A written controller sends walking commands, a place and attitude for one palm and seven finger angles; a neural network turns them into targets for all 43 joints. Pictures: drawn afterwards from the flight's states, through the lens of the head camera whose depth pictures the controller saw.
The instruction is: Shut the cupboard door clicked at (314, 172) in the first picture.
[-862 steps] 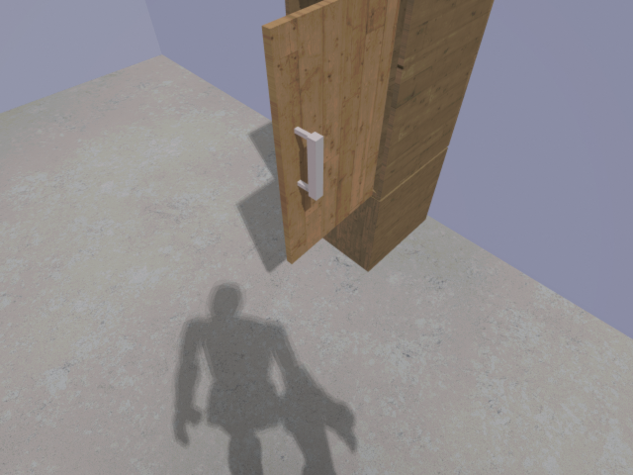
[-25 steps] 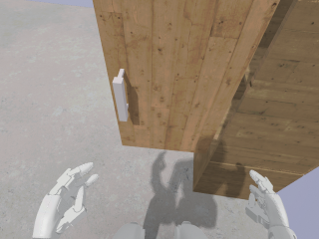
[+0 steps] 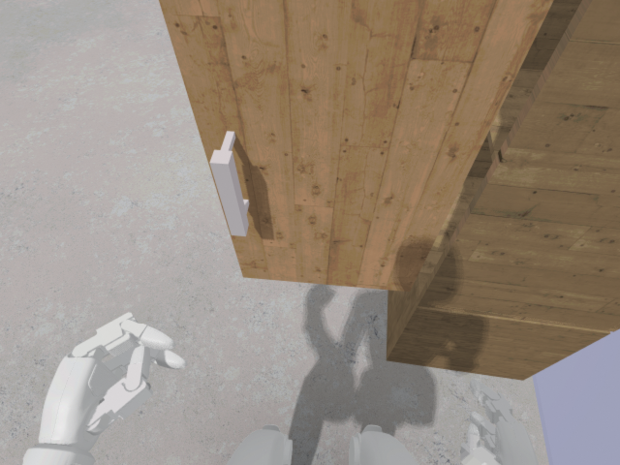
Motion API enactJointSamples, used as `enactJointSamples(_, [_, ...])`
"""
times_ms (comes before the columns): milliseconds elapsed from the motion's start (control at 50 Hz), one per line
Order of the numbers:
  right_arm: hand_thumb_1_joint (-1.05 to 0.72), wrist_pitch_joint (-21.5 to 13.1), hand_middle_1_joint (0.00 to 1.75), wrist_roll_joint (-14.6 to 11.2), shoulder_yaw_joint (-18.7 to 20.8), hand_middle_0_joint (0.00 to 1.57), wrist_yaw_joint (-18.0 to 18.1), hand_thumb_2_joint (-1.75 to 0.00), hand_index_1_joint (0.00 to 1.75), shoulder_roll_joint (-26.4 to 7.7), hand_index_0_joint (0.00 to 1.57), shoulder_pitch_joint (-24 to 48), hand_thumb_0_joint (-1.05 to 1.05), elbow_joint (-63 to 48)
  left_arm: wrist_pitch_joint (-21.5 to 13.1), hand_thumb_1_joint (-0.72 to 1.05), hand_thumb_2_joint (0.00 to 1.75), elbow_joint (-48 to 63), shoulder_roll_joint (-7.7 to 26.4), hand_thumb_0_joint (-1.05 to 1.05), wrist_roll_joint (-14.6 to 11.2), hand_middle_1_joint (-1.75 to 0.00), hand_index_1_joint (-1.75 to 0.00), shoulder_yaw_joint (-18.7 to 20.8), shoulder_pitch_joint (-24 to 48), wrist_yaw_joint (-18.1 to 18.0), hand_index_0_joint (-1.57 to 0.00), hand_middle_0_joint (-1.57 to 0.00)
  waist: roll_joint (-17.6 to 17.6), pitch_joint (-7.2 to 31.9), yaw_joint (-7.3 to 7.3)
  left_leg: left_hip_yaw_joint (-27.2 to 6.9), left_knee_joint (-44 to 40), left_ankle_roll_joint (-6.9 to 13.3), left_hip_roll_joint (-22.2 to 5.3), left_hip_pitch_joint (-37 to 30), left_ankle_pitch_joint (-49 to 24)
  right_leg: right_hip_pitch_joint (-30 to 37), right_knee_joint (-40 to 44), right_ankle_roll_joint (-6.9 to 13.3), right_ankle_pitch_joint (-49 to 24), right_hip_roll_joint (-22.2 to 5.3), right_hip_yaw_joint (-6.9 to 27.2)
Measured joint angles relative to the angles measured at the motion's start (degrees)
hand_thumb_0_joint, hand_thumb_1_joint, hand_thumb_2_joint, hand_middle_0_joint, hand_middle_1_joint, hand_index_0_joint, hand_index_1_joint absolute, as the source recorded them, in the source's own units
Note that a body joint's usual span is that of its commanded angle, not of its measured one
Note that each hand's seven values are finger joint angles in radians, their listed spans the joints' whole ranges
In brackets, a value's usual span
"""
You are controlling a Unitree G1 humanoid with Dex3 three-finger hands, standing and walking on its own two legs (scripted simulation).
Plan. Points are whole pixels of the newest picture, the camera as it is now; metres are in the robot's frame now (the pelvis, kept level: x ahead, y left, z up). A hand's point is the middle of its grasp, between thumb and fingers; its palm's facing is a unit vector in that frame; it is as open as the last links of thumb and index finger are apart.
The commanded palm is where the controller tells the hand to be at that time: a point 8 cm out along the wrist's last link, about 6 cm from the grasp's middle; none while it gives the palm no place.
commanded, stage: raise the hand and make a fist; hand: left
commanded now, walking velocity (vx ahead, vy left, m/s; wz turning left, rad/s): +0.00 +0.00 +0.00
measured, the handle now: (235, 186) +0.46 +0.14 +0.07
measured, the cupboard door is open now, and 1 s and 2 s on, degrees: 93 93 93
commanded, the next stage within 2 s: bring the fist close to the handle in 1.02 s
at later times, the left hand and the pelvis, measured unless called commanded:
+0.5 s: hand (120, 362) +0.22 +0.22 +0.07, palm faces -0.03 -1.00 -0.03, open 3.1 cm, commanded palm +0.20 +0.27 +0.08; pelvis +0.00 +0.03 +0.01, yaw +0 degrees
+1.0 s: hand (126, 347) +0.23 +0.21 +0.08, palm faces -0.03 -1.00 -0.04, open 3.1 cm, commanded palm +0.21 +0.27 +0.08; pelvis +0.01 +0.03 +0.02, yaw +0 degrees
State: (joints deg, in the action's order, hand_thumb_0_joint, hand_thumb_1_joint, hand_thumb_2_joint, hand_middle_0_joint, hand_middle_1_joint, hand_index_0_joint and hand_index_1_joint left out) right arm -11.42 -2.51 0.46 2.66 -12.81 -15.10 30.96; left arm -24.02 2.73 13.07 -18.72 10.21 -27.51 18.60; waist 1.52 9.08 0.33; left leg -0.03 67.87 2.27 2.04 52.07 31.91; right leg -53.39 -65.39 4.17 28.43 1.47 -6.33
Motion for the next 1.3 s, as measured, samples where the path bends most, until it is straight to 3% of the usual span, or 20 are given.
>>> enactJointSamples(140, [-0.9,-0.6,0.29,-0.1,1.0,0.2,0.5,-0.9,0.3,-2.0,0.2,0.1,0.02,-0.3,-1.1,0.9,0.9,0.4,0.5,0.02,1.0,-1.15,-1.15,-2.0,0.3,-1.3,-0.97,-0.98,-0.4,-0.2,-0.3,0.5,0.2,1.1,0.2,-0.3,0.2,0.5,0.4,-0.8,-0.3,-0.1,0.5])
enactJointSamples(280, [-0.9,-0.1,0.29,0.1,-0.1,0.2,0.0,-0.9,0.3,-1.1,0.2,1.3,0.01,-2.4,0.3,0.9,0.9,1.7,0.7,0.02,2.2,-1.29,-1.29,-2.9,1.2,-3.8,-1.1,-1.11,-0.3,0.1,-0.32,0.6,-1.6,1.9,0.6,-2.3,-0.4,2.8,2.6,-1.7,-1.0,-0.4,0.7])
enactJointSamples(500, [-0.9,0.5,0.3,0.3,-2.6,0.21,-0.9,-0.9,0.3,-0.1,0.2,1.6,0.01,-4.2,2.8,0.9,0.9,1.2,1.2,0.02,3.2,-1.46,-1.46,-3.3,3.6,-4.2,-1.26,-1.26,0.2,0.1,0.44,0.2,-3.5,2.5,1.1,-4.4,-1.1,5.5,5.2,-2.6,-1.9,-0.8,0.6])
enactJointSamples(740, [-0.9,0.7,0.3,0.0,-2.2,0.21,-1.0,-0.9,0.3,-1.1,0.21,-0.2,0.01,-2.7,4.8,0.9,0.9,-0.4,2.0,0.02,2.8,-1.5,-1.49,-2.1,6.1,-3.8,-1.29,-1.3,0.5,-0.1,-0.36,0.3,-5.6,2.7,1.2,-6.1,-1.7,7.2,7.3,-2.8,-2.5,-0.8,0.8])
enactJointSamples(860, [-0.9,0.5,0.3,0.0,-1.4,0.21,-1.1,-0.9,0.3,-1.5,0.2,-0.7,0.01,-2.3,4.0,0.9,0.9,-0.3,1.7,0.02,2.6,-1.5,-1.5,-2.1,5.4,-4.1,-1.29,-1.3,0.4,0.2,-0.72,0.5,-5.9,2.5,1.1,-6.1,-1.7,7.0,7.2,-2.7,-2.4,-0.7,1.0])
enactJointSamples(1180, [-0.9,0.5,0.3,-0.2,-1.8,0.2,-0.7,-0.9,0.3,-1.1,0.2,0.7,0.01,-2.4,3.3,0.9,0.9,-0.4,1.5,0.02,2.9,-1.5,-1.5,-2.8,5.2,-4.8,-1.3,-1.3,0.5,0.3,-0.53,0.0,-5.0,1.7,0.8,-5.4,-1.5,6.1,6.0,-1.7,-1.9,-0.4,0.4])
enactJointSamples(1300, [-0.9,0.3,0.3,-0.1,-2.1,0.2,-0.5,-0.9,0.3,-1.4,0.2,1.2,0.01,-2.0,3.6,0.9,0.9,-2.1,0.9,0.02,3.8,-1.5,-1.5,-4.5,9.2,-5.8,-1.3,-1.3,0.7,0.3,-0.44,-0.4,-4.2,1.4,0.8,-4.5,-1.3,5.3,5.1,-1.4,-1.6,-0.5,0.0])
